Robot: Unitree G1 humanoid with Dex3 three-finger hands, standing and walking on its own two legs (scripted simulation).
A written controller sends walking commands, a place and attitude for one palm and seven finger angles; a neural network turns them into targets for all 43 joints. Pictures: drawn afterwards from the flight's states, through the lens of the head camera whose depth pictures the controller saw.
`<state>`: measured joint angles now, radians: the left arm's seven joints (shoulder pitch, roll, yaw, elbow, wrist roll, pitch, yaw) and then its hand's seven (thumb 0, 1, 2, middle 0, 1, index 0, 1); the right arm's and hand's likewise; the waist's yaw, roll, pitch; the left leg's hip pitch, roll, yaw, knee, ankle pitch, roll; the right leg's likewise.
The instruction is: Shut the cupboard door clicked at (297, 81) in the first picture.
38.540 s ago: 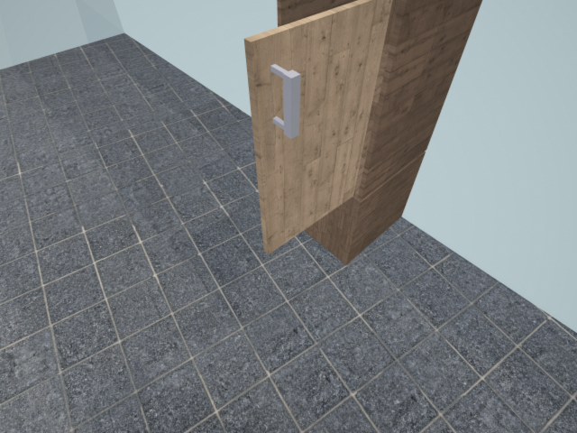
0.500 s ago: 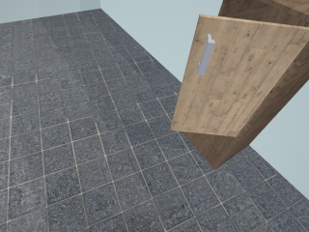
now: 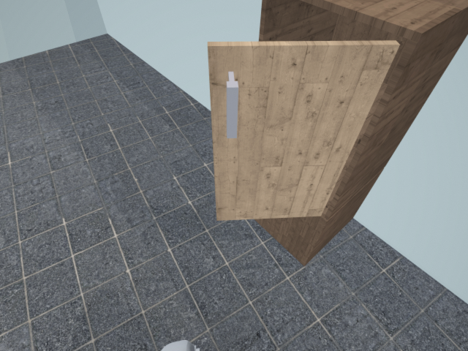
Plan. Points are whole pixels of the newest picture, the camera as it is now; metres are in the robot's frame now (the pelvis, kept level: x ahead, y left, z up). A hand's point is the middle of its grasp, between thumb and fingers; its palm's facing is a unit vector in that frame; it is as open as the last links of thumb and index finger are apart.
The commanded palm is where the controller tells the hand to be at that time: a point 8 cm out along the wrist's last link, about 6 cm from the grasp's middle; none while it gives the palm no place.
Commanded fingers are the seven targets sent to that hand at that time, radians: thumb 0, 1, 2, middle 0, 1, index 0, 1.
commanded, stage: take the last steps up to it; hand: left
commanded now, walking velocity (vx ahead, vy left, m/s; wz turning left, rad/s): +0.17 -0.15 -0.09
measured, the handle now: (231, 105) +0.55 +0.02 +0.13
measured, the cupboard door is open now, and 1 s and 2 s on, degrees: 52 52 52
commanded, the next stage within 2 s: come to a stop and stand still in 0.04 s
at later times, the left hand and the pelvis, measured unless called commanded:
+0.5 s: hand out of the picture +0.15 +0.14 -0.18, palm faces +0.01 -0.96 -0.27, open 7.3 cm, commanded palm none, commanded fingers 0.00 0.90 0.90 -0.20 -0.30 -0.20 -0.30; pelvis +0.09 -0.06 -0.02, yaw -1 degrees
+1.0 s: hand out of the picture +0.12 +0.17 -0.18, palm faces +0.01 -0.96 -0.27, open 7.4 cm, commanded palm none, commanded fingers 0.00 0.90 0.90 -0.20 -0.30 -0.20 -0.30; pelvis +0.08 -0.03 -0.02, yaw -1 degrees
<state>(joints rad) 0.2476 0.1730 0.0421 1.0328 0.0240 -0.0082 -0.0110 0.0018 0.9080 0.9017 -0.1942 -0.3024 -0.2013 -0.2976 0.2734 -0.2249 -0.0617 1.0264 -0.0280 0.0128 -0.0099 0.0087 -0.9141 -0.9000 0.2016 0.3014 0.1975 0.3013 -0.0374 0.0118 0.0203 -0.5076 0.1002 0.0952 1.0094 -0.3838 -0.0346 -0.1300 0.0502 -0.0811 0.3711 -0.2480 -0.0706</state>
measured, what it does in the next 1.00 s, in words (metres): steps on the spot: left foot, then right foot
